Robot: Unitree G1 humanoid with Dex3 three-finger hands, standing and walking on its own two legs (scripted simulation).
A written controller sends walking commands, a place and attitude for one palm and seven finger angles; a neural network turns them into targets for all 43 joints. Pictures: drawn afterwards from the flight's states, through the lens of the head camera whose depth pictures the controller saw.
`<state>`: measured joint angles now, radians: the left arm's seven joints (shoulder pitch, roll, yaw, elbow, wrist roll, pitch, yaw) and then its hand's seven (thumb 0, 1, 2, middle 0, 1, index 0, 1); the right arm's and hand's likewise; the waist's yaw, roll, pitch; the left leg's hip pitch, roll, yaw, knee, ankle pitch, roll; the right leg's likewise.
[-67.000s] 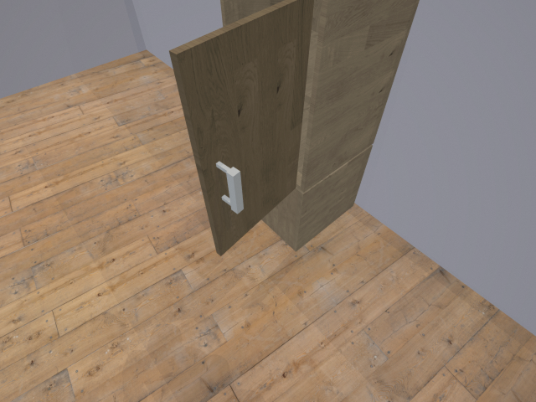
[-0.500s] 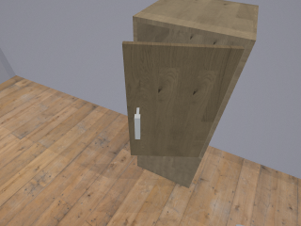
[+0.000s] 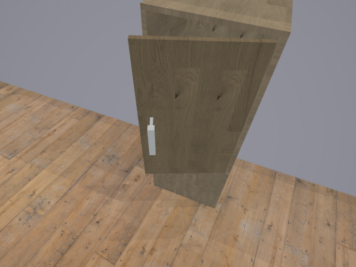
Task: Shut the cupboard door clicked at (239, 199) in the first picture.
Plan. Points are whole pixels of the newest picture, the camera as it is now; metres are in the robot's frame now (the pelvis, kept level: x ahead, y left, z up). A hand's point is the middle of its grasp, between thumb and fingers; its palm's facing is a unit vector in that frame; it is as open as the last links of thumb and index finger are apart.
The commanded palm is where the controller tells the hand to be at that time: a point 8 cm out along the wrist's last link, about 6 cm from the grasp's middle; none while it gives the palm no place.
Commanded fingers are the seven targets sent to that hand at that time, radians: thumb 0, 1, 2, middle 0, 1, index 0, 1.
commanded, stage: shuffle to correct the standing spot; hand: left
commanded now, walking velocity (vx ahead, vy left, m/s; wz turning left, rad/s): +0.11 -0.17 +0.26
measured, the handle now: (152, 136) +0.51 +0.11 -0.07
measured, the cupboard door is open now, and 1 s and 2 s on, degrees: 24 24 24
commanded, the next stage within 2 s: come to a stop and stand still in 0.70 s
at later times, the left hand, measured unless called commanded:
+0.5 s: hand out of the picture +0.06 +0.13 -0.18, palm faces +0.07 -0.98 -0.20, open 7.3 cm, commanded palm none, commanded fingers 0.00 0.90 0.90 -0.20 -0.30 -0.20 -0.30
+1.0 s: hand out of the picture +0.16 +0.04 -0.17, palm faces +0.09 -0.98 -0.18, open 7.3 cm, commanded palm none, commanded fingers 0.00 0.90 0.90 -0.20 -0.30 -0.20 -0.30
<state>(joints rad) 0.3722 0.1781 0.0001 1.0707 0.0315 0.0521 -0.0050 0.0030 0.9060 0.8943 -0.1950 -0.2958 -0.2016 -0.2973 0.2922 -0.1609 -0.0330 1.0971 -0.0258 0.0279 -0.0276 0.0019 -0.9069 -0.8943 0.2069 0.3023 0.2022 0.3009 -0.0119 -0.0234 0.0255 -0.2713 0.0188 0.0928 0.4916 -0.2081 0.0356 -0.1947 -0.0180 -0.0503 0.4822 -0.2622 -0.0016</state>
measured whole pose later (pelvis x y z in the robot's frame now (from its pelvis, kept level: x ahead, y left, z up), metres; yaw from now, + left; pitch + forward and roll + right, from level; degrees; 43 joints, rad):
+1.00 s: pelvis +0.12 -0.14 +0.00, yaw +5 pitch +0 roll -1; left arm 0.22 0.19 0.05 0.98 0.02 0.02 -0.01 0.01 0.92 0.89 -0.20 -0.30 -0.20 -0.30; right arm 0.28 -0.14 -0.05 1.04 -0.03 0.00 -0.04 0.00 -0.91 -0.89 0.21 0.30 0.20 0.30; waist -0.02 -0.01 0.08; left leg -0.22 0.11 0.12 0.54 -0.31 -0.03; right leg -0.35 -0.06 -0.06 0.59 -0.19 0.04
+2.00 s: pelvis +0.09 -0.13 +0.00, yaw +5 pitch +0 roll +0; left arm 0.27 0.15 -0.02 1.10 0.01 -0.03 0.04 0.01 0.92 0.89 -0.20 -0.30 -0.20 -0.30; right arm 0.34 -0.13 0.01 1.10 -0.02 -0.02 -0.02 0.00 -0.91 -0.89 0.20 0.30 0.20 0.30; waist -0.03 0.04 0.02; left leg -0.23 0.00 0.08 0.55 -0.33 0.04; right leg -0.21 -0.01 -0.02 0.54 -0.34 0.00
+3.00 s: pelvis +0.11 -0.16 +0.00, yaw +5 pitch +0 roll +1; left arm 0.27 0.17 -0.01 1.11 0.01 -0.02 0.03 0.00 0.91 0.89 -0.20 -0.30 -0.20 -0.30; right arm 0.25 -0.15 0.01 1.15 -0.02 -0.02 -0.04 0.00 -0.92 -0.89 0.20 0.30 0.20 0.30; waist 0.00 -0.01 0.03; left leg -0.13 0.03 0.06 0.40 -0.27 -0.02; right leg -0.12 0.02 -0.04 0.43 -0.31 -0.05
